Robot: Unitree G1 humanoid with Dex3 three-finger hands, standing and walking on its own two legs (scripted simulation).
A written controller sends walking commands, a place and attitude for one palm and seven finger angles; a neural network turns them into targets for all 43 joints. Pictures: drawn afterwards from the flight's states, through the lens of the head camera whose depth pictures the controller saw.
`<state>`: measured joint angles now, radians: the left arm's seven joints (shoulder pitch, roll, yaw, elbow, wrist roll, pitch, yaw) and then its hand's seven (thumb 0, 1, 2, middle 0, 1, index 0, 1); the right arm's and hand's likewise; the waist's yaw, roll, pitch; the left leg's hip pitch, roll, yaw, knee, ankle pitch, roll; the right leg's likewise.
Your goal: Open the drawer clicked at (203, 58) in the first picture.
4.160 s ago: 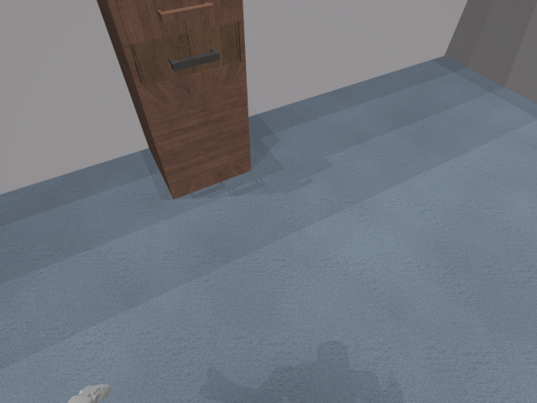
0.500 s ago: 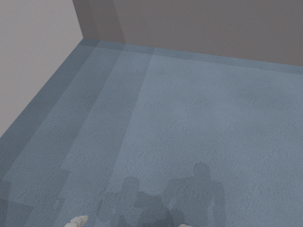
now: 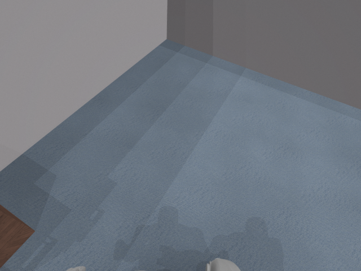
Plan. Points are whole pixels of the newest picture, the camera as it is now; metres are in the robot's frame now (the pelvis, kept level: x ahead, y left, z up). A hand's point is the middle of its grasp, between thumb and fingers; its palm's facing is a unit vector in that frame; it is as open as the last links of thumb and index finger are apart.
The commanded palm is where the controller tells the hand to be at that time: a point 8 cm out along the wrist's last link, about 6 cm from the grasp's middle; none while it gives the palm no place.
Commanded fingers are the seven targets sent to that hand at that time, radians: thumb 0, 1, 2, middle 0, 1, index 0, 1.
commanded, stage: turn to face it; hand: left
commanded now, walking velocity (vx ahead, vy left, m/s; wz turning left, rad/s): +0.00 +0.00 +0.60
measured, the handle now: out of the picture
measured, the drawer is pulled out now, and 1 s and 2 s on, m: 0.00 0.00 0.00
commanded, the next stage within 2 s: take the last steps up to it in 1.60 s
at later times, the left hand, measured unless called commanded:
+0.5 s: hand out of the picture -0.02 +0.15 -0.15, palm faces +0.34 -0.90 -0.26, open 7.4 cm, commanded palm none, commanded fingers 0.00 0.90 0.90 -0.20 -0.30 -0.20 -0.30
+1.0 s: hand out of the picture -0.09 +0.21 -0.15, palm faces +0.60 -0.76 -0.27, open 7.4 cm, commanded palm none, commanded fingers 0.00 0.90 0.90 -0.20 -0.30 -0.20 -0.30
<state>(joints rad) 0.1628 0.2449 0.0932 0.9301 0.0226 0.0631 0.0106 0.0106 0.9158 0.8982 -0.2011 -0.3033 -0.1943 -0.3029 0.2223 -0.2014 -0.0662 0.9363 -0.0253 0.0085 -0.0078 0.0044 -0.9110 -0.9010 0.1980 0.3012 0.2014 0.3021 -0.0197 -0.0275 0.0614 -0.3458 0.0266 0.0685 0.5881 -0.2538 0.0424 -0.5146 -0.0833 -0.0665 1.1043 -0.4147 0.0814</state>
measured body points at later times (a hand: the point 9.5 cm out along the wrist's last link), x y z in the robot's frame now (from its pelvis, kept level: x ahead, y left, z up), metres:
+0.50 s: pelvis -0.02 -0.06 +0.01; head +0.02 -0.06 +0.46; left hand -0.04 +0.20 -0.13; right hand +0.15 -0.28 -0.14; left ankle -0.08 +0.08 -0.67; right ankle +0.02 -0.16 -0.73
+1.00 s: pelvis -0.05 -0.03 +0.01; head -0.02 +0.00 +0.46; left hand -0.12 +0.25 -0.13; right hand +0.16 -0.20 -0.13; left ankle -0.10 +0.06 -0.73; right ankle +0.04 -0.16 -0.68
